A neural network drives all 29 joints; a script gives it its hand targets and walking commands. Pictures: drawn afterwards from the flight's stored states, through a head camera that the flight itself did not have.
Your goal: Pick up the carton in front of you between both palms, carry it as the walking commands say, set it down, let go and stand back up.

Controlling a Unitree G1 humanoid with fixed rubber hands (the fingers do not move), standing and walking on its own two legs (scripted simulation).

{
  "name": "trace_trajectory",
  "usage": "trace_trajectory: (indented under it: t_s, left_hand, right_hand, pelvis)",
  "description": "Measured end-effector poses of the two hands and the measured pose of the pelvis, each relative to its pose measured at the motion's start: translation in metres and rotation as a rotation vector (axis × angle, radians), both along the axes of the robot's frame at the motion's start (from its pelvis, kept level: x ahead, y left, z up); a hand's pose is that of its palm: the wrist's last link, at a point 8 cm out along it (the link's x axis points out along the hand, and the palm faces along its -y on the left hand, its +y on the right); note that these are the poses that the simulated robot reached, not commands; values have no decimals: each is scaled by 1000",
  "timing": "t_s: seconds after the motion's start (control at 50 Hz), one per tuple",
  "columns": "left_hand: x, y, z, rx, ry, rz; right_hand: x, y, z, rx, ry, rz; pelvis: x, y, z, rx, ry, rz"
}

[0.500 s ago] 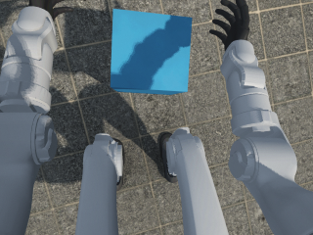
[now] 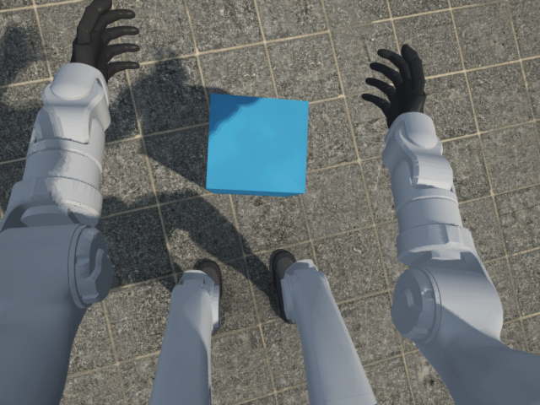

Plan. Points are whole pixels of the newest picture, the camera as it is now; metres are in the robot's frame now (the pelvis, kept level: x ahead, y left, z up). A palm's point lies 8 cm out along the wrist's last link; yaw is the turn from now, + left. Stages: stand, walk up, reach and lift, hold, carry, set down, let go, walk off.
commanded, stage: let go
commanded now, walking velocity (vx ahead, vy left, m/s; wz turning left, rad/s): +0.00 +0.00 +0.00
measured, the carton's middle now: (254, 153) +0.49 -0.04 -0.49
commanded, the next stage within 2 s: stand in 1.36 s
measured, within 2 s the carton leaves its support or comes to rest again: neither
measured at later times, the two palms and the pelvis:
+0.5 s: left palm (25, 180) +0.39 +0.20 +0.01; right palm (500, 190) +0.36 -0.24 +0.02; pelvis +0.06 -0.02 +0.11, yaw +2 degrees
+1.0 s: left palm out of the picture +0.26 +0.23 +0.09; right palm out of the picture +0.26 -0.24 +0.09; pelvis +0.10 +0.00 +0.16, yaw +1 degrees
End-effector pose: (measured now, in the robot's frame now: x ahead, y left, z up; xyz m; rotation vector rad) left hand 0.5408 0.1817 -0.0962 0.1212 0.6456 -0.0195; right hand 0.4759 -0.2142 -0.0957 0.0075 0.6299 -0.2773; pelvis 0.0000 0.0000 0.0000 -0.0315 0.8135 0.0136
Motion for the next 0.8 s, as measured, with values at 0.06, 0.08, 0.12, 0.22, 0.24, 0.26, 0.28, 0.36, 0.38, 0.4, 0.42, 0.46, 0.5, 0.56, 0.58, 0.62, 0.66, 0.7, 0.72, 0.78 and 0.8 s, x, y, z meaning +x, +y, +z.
trace_trajectory:
  t_s: [0.06, 0.08, 0.12, 0.22, 0.24, 0.26, 0.28, 0.36, 0.38, 0.4, 0.42, 0.46, 0.5, 0.56, 0.58, 0.62, 0.66, 0.7, 0.72, 0.78, 0.8]
  left_hand:
    - [-3, 1, 13, 10, 5, 5]
    - [-6, 2, 16, 16, 7, 9]
    - [-13, 4, 23, 35, 12, 19]
    - [-51, 11, 37, 85, 43, 65]
    - [-60, 13, 41, 91, 51, 74]
    - [-70, 14, 44, 95, 59, 83]
    - [-80, 15, 48, 98, 66, 91]
    - [-111, 18, 68, 93, 81, 102]
    - [-117, 19, 74, 90, 81, 101]
    - [-122, 19, 79, 88, 81, 100]
    - [-127, 20, 85, 87, 81, 99]
    - [-136, 20, 95, 85, 81, 95]
    - [-146, 21, 105, 85, 82, 92]
    - [-163, 22, 118, 87, 88, 85]
    - [-169, 23, 122, 87, 91, 84]
    - [-182, 24, 129, 87, 97, 80]
    - [-195, 25, 137, 85, 103, 78]
    - [-208, 27, 145, 84, 107, 76]
    - [-214, 29, 149, 84, 108, 76]
    - [-233, 33, 160, 83, 112, 77]
    - [-238, 34, 164, 84, 113, 77]
  right_hand:
    - [-2, 1, 12, -7, 6, 18]
    - [-3, 1, 16, -12, 10, 29]
    - [-8, 2, 23, -24, 20, 57]
    - [-33, 1, 38, -63, 79, 157]
    - [-40, 0, 42, -69, 94, 176]
    - [-47, -2, 46, -75, 107, 193]
    - [-53, -4, 51, -80, 119, 207]
    - [-77, -15, 76, -91, 146, 242]
    - [-82, -18, 82, -92, 149, 246]
    - [-87, -21, 88, -92, 151, 248]
    - [-92, -23, 95, -92, 153, 250]
    - [-103, -27, 106, -89, 154, 250]
    - [-115, -29, 116, -85, 156, 249]
    - [-134, -30, 129, -78, 161, 245]
    - [-140, -31, 133, -76, 163, 243]
    - [-154, -31, 142, -74, 166, 238]
    - [-167, -30, 150, -73, 169, 233]
    - [-180, -30, 159, -74, 172, 230]
    - [-186, -30, 164, -75, 173, 228]
    - [-202, -30, 175, -76, 176, 224]
    - [-207, -29, 178, -76, 177, 225]
  pelvis:
    - [4, 0, 14, 2, -6, 1]
    - [5, -1, 18, 3, -9, 1]
    - [9, -1, 27, 6, -15, 3]
    - [21, -4, 52, 18, -60, 9]
    - [24, -5, 58, 20, -75, 10]
    - [27, -5, 63, 22, -90, 11]
    - [30, -6, 68, 24, -107, 12]
    - [41, -10, 87, 28, -179, 13]
    - [44, -12, 91, 29, -197, 13]
    - [47, -13, 95, 30, -215, 13]
    - [50, -13, 99, 31, -233, 13]
    - [55, -15, 105, 33, -269, 12]
    - [61, -16, 112, 34, -306, 11]
    - [69, -17, 121, 35, -365, 7]
    - [72, -17, 124, 36, -385, 6]
    - [77, -17, 130, 37, -426, 4]
    - [82, -17, 136, 38, -468, 2]
    - [86, -17, 141, 38, -512, 0]
    - [89, -16, 144, 38, -535, -1]
    - [94, -14, 151, 36, -603, -2]
    - [95, -14, 153, 35, -626, -3]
